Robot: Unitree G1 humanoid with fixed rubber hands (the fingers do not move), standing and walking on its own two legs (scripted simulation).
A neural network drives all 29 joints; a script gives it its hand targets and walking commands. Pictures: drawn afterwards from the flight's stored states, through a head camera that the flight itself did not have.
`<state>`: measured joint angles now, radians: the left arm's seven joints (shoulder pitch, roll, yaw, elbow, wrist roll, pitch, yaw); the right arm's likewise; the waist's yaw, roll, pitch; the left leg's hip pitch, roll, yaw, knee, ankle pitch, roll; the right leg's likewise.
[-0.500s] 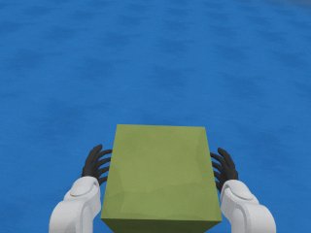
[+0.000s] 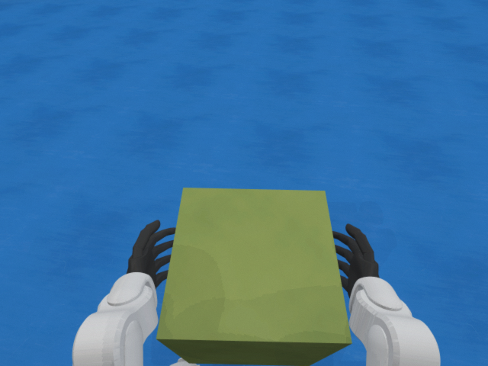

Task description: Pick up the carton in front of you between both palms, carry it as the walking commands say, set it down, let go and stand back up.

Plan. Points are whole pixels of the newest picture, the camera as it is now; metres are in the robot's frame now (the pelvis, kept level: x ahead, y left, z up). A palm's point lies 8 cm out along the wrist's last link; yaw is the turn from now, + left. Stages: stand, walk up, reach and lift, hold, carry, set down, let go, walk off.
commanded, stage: carry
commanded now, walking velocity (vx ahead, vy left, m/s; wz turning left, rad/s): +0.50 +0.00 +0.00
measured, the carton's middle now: (251, 284) +0.25 +0.00 +0.02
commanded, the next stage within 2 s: none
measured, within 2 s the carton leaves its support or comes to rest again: neither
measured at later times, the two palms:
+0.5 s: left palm (168, 137) +0.58 +0.19 +0.07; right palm (301, 138) +0.56 -0.11 +0.08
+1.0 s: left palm (206, 63) +0.92 +0.14 +0.10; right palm (305, 65) +0.92 -0.16 +0.09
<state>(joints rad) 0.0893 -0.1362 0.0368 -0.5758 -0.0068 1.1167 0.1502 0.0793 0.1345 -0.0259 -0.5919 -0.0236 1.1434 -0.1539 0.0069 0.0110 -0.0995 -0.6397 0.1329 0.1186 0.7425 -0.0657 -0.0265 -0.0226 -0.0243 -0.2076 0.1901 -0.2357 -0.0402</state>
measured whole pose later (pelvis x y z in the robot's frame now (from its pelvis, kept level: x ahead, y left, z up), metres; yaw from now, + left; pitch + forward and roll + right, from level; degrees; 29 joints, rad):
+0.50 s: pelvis +0.35 +0.05 +0.00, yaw -2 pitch +4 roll -2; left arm 0.11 -0.14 0.02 -0.53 0.04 1.09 0.13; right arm 0.11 0.14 -0.03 -0.51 -0.02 1.08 -0.13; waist -0.02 0.00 -0.08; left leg -0.07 0.02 0.21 0.21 -0.21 0.05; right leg -0.61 -0.12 -0.11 0.79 -0.11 0.02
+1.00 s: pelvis +0.69 -0.01 +0.00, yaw +0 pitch +4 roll +2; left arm 0.09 -0.14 0.04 -0.58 -0.01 1.11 0.15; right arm 0.08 0.13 -0.02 -0.59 -0.02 1.13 -0.15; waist 0.02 0.01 -0.07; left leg -0.61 0.13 0.09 0.86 -0.14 -0.02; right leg -0.11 -0.03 -0.21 0.23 -0.20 -0.06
